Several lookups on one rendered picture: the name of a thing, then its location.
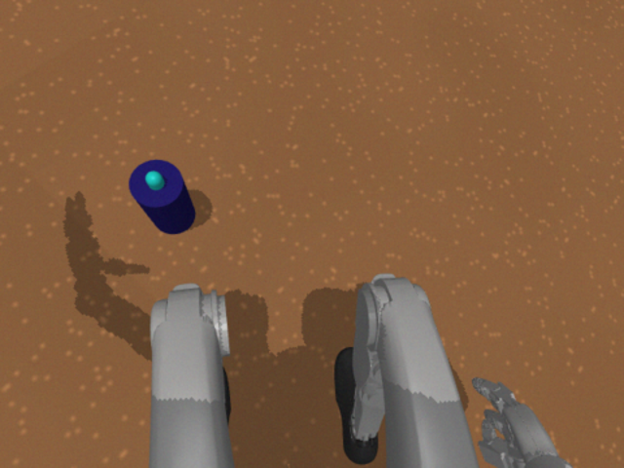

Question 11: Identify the right robot hand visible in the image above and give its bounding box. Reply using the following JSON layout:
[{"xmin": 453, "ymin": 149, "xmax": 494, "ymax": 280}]
[{"xmin": 472, "ymin": 377, "xmax": 559, "ymax": 468}]

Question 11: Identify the bottle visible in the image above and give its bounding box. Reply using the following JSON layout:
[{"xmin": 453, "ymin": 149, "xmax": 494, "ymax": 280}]
[{"xmin": 129, "ymin": 160, "xmax": 195, "ymax": 234}]

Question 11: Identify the right robot foot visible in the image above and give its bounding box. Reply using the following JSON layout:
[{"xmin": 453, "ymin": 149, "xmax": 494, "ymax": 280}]
[{"xmin": 334, "ymin": 347, "xmax": 378, "ymax": 465}]

